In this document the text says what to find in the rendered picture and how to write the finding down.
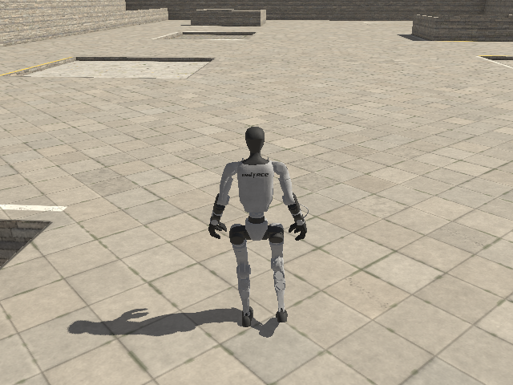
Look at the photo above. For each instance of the robot left forearm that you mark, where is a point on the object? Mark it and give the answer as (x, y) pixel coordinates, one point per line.
(216, 212)

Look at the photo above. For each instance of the robot right hand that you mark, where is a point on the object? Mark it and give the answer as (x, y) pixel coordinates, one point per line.
(298, 228)

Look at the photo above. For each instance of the robot right forearm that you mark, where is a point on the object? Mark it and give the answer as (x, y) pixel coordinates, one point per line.
(296, 212)

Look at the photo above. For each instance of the left robot upper arm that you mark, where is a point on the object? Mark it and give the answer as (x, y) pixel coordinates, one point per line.
(226, 182)

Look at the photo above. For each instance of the robot right shin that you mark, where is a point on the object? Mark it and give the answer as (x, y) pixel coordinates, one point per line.
(279, 284)

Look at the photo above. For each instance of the right robot upper arm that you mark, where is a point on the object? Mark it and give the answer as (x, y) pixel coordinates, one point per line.
(285, 182)

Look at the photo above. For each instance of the robot right thigh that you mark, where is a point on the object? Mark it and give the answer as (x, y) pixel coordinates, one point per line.
(276, 241)

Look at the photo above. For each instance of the robot left hand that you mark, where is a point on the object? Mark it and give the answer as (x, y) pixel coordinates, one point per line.
(219, 227)

